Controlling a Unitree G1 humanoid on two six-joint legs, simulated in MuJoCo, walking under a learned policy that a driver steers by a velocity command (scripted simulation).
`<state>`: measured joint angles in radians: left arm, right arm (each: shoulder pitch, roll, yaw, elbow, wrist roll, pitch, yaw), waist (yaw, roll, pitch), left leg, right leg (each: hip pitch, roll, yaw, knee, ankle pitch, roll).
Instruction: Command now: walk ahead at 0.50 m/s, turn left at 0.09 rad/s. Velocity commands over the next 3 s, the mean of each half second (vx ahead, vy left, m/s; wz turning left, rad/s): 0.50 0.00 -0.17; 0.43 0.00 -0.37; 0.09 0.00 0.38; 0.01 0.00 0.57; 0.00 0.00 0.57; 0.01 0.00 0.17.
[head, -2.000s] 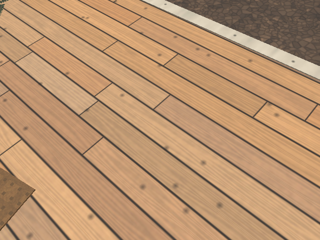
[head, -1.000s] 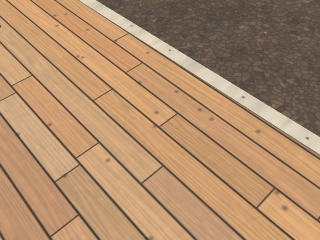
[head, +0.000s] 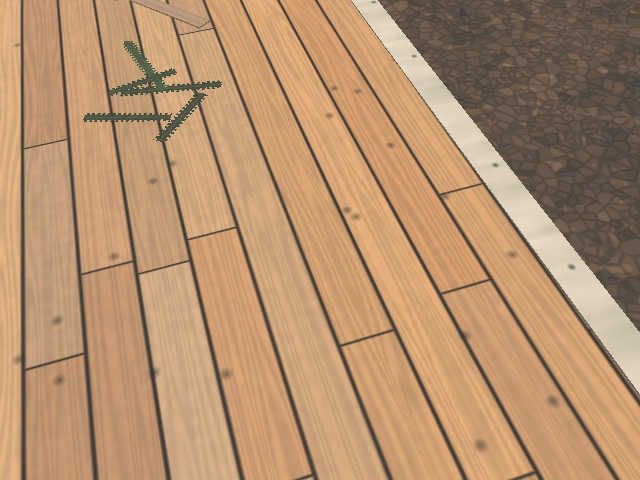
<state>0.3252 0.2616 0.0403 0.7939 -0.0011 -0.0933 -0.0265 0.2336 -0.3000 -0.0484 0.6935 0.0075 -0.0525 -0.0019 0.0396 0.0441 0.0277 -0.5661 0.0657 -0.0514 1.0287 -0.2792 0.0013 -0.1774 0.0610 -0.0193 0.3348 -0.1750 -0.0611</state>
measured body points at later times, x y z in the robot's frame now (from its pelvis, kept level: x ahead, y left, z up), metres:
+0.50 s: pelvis +0.27 +0.06 +0.00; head +0.29 +0.07 +0.45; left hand +0.40 +0.33 -0.12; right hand +0.34 -0.23 -0.11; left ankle +0.29 +0.15 -0.75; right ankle +0.26 -0.10 -0.66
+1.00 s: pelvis +0.50 -0.05 -0.01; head +0.54 -0.08 +0.44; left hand +0.73 +0.15 -0.11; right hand +0.50 -0.36 -0.14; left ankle +0.53 +0.12 -0.66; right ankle +0.52 -0.13 -0.75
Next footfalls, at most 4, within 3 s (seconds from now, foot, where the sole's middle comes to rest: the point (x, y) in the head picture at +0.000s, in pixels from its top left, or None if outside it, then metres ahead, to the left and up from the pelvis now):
0.28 left None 0.33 0.15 -0.78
0.82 right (430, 446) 0.56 -0.15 -0.78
1.34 left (347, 375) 0.72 0.03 -0.78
1.78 right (450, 385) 0.70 -0.21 -0.78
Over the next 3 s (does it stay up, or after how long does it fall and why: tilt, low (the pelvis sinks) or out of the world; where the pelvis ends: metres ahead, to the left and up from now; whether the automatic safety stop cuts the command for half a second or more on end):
stays up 0.66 -0.07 -0.01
